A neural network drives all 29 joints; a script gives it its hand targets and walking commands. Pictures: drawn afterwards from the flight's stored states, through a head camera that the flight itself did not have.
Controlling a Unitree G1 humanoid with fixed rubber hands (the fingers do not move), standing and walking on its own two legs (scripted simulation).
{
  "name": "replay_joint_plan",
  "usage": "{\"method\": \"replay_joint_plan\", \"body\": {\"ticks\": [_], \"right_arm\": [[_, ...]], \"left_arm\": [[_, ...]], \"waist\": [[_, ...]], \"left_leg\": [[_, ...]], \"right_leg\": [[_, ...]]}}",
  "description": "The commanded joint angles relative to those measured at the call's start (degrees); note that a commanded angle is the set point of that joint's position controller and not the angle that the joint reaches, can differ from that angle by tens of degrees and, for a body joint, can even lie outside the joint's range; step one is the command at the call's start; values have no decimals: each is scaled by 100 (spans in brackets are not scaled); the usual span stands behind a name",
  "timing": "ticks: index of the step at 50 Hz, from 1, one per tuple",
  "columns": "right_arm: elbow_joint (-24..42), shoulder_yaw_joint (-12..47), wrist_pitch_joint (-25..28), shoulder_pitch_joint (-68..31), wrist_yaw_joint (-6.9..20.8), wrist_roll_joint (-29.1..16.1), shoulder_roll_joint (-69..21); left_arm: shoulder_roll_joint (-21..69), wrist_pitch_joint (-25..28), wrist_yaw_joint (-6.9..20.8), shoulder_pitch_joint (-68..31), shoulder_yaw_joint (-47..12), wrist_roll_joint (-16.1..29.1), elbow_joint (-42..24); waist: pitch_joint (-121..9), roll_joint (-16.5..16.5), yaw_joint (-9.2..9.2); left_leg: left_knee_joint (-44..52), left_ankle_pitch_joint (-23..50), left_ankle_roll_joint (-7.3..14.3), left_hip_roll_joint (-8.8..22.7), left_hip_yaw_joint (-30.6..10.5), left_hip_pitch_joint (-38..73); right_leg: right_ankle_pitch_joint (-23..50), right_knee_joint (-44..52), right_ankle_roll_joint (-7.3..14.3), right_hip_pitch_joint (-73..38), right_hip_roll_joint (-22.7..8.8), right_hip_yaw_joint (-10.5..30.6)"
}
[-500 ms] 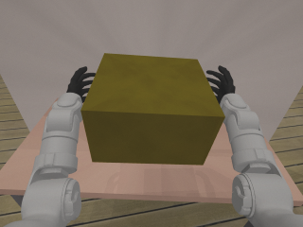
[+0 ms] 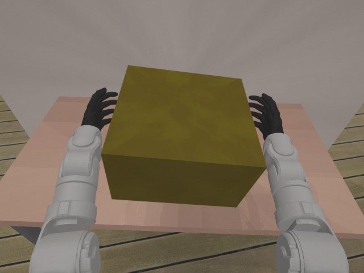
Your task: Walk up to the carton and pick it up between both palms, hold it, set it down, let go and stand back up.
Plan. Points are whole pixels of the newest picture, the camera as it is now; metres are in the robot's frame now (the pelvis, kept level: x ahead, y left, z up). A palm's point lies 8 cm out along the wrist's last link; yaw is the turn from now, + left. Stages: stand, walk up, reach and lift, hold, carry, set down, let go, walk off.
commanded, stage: set down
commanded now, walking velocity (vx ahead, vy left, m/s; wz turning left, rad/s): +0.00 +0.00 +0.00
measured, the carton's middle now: (181, 134) +0.42 +0.02 +0.09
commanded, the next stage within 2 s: none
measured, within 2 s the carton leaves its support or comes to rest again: neither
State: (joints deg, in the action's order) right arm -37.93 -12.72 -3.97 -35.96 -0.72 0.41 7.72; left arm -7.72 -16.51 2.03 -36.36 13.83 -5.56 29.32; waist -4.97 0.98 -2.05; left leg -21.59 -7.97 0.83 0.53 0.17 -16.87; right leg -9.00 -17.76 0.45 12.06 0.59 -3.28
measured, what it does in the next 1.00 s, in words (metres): stands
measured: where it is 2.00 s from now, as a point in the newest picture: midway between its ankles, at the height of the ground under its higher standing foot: outside the picture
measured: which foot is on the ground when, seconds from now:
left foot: down 0.00-1.00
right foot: down 0.00-1.00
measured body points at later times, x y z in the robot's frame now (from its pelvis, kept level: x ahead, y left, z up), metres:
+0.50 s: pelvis +0.00 +0.00 +0.00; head +0.00 +0.00 +0.45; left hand +0.40 +0.22 +0.14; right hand +0.42 -0.17 +0.13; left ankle +0.03 +0.11 -0.75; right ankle +0.00 -0.11 -0.75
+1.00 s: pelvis +0.02 +0.00 +0.00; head +0.04 +0.00 +0.45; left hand +0.42 +0.21 +0.12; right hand +0.44 -0.18 +0.12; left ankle +0.03 +0.11 -0.75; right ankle +0.00 -0.11 -0.75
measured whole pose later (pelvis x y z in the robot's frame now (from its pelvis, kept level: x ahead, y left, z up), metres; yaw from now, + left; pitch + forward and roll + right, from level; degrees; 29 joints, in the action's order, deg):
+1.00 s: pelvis +0.02 +0.00 +0.00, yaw +0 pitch +5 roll -1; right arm -44.4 -15.1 3.2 -38.4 1.1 2.5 7.0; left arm -6.6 -8.0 1.9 -35.4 16.4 -7.4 34.0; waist -3.3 0.9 -2.1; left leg -21.6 -9.5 0.8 0.5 0.2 -16.9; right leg -10.5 -17.7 0.5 12.1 0.6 -3.3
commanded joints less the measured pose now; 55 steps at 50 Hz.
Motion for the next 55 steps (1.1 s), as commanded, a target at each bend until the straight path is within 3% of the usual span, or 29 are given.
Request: {"method": "replay_joint_plan", "body": {"ticks": [1,5,7,11,18,23,28,35,40,52,55], "right_arm": [[1992,2792,632,-4145,728,-669,-2942],[1556,2648,492,-3911,668,-626,-2995],[1266,2467,432,-3766,682,-534,-2985],[769,2124,307,-3669,767,-272,-2888],[511,1682,512,-3876,974,89,-2870],[369,1402,780,-3975,1123,378,-2692],[1,1216,803,-3623,1200,651,-2578],[273,1413,1009,-3722,1136,588,-2685],[274,1478,1166,-3642,1091,621,-2727],[-165,1166,1227,-3471,1081,858,-2716],[-193,1012,1340,-3601,1121,885,-2674]], "left_arm": [[3185,560,387,-2970,-2296,593,-1728],[3106,492,511,-2837,-2065,450,-1412],[3085,445,591,-2801,-1931,344,-1215],[2916,362,735,-2804,-1544,115,-661],[2979,597,652,-3241,-1469,101,-443],[2955,870,487,-3395,-1452,126,-276],[2763,899,489,-3008,-1149,-72,165],[2812,1063,484,-2996,-1236,-5,-39],[2816,1210,480,-2901,-1292,-20,-83],[2749,1353,569,-2802,-951,-245,418],[2802,1474,525,-2957,-930,-230,482]], "waist": [[-3608,-258,-229],[-3074,-336,-123],[-2841,-347,-81],[-2162,-399,-168],[-2513,-175,-242],[-2846,-144,-285],[-2351,-288,-369],[-2958,-315,-415],[-3250,-319,-393],[-2897,-450,-449],[-2951,-336,-476]], "left_leg": [[87,2861,-204,-44,191,2112],[258,2453,-124,-85,202,1726],[368,2195,-94,-80,198,1681],[603,1487,-23,-76,254,1499],[726,851,-73,-34,267,1311],[645,844,-168,30,252,1366],[745,765,-99,66,266,1274],[414,2003,-140,82,327,1559],[275,2453,-153,84,340,1571],[309,2310,-75,115,400,1338],[281,2253,-122,143,396,1361]], "right_leg": [[2131,38,-168,-1381,143,-115],[2349,35,-228,-1624,32,-21],[2016,113,-231,-1574,24,-42],[1161,242,-234,-1351,-32,-27],[362,289,-138,-886,-21,-92],[284,233,-79,-549,17,-169],[270,235,-102,-538,-8,-185],[1278,99,-169,-721,16,-202],[1732,23,-206,-766,-1,-202],[1773,15,-235,-705,-46,-189],[1494,25,-194,-453,-8,-228]]}}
